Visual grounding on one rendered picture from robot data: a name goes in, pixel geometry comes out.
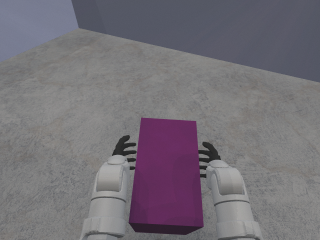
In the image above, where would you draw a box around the carton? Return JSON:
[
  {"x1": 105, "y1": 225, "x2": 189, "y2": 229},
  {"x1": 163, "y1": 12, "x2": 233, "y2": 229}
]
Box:
[{"x1": 128, "y1": 117, "x2": 204, "y2": 235}]

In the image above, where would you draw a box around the left robot hand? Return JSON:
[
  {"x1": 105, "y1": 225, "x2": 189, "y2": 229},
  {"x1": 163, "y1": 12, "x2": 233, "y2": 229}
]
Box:
[{"x1": 112, "y1": 135, "x2": 137, "y2": 170}]

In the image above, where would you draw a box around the robot left forearm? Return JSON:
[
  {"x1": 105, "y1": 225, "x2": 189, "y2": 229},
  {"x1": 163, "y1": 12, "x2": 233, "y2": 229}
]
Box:
[{"x1": 79, "y1": 155, "x2": 130, "y2": 240}]

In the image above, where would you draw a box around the right robot hand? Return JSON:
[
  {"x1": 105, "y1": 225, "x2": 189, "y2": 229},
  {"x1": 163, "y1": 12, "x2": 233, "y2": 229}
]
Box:
[{"x1": 198, "y1": 142, "x2": 221, "y2": 178}]

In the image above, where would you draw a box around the robot right forearm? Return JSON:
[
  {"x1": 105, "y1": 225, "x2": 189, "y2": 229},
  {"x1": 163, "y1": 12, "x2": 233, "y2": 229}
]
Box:
[{"x1": 206, "y1": 159, "x2": 264, "y2": 240}]

